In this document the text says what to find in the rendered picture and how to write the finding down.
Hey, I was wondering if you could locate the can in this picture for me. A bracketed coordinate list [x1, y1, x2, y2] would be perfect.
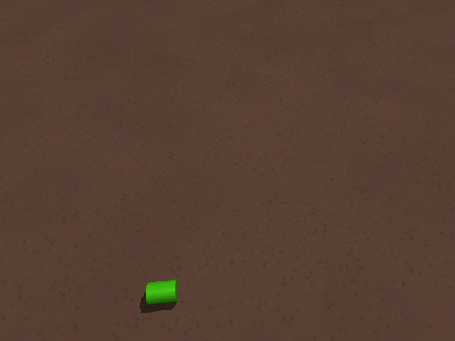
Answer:
[146, 280, 178, 305]

